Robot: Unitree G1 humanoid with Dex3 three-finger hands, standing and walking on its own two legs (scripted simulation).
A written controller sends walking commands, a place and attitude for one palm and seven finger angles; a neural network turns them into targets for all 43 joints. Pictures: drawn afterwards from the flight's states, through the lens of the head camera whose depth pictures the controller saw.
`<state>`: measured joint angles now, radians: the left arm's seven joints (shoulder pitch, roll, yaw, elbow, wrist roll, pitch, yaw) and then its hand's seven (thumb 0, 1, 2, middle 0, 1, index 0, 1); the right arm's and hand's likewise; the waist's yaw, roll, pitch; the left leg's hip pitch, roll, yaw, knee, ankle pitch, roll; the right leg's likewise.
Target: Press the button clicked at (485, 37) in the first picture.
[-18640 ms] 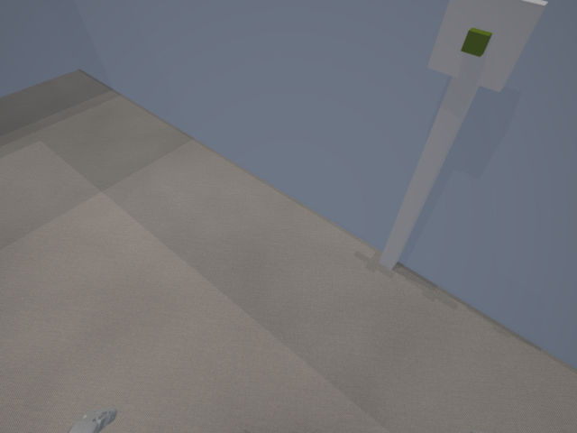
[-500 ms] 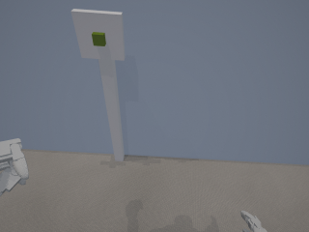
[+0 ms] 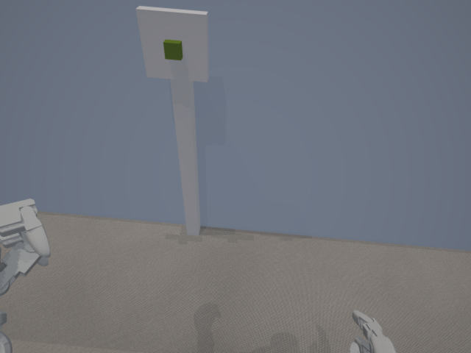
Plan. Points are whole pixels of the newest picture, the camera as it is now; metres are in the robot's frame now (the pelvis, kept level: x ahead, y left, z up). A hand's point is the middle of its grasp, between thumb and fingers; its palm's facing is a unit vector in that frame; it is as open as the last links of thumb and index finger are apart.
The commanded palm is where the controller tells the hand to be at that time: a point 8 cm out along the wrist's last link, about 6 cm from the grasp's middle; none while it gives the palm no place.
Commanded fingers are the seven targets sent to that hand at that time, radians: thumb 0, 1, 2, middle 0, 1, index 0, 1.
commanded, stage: stop stepping back and stand still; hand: left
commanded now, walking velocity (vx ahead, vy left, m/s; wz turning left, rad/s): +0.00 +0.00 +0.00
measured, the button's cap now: (173, 49) +0.81 +0.22 +0.18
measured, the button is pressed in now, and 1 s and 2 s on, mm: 0 0 0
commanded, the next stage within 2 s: let the arm hang, fingers relaxed in 0.04 s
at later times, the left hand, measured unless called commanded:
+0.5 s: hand out of the picture +0.04 +0.20 -0.16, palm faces +0.07 -0.97 -0.23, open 3.6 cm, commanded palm none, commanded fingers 0.00 0.90 0.90 -0.60 -0.74 -0.60 -0.74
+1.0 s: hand out of the picture +0.02 +0.21 -0.15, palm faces +0.06 -0.96 -0.26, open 7.2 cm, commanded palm none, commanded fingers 0.00 0.90 0.90 -0.20 -0.30 -0.20 -0.30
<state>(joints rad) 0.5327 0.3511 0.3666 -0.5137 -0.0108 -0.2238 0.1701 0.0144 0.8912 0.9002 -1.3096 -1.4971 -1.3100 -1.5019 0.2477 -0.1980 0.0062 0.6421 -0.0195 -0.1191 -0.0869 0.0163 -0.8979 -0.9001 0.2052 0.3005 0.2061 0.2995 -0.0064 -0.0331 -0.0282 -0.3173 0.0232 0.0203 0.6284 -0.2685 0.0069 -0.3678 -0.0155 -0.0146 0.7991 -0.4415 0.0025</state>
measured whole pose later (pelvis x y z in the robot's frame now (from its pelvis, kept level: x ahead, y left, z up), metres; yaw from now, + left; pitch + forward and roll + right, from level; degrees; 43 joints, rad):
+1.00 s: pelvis +0.00 +0.00 +0.02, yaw +2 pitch -2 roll +0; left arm 0.22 0.21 0.02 1.13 0.01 0.00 0.01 0.01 0.91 0.90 -0.23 -0.33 -0.23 -0.34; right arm 0.25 -0.21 0.00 1.10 -0.02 0.00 -0.01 0.01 -0.90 -0.90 0.20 0.30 0.20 0.30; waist 0.00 0.03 0.04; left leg -0.18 0.00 0.02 0.41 -0.20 0.00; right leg -0.19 -0.02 -0.05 0.43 -0.20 -0.01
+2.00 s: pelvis +0.03 -0.01 +0.02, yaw +1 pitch -2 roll +0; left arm 0.12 0.28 0.03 1.15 0.01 -0.01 0.01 0.01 0.91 0.90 -0.20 -0.30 -0.20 -0.30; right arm 0.15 -0.29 -0.01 1.12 -0.02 0.00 -0.01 0.01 -0.90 -0.90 0.20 0.30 0.20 0.30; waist -0.01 0.02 0.06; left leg -0.11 0.03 0.03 0.33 -0.19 -0.02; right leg -0.12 0.01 -0.05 0.33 -0.18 -0.03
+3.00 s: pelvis +0.04 +0.00 +0.03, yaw +1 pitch -2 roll +0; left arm 0.10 0.32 0.02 1.14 0.01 -0.02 0.00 0.01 0.91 0.90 -0.20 -0.30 -0.20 -0.30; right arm 0.12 -0.33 -0.01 1.13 -0.02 0.00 -0.01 0.01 -0.90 -0.90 0.21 0.30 0.21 0.30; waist -0.01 0.01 0.06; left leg -0.07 0.02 0.03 0.28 -0.18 -0.01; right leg -0.09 0.01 -0.04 0.28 -0.17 -0.02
